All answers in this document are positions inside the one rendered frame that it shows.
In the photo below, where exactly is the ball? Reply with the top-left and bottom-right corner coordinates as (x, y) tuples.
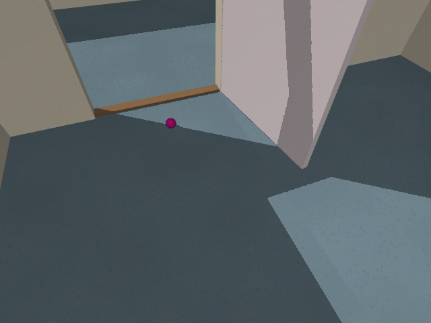
(166, 118), (176, 129)

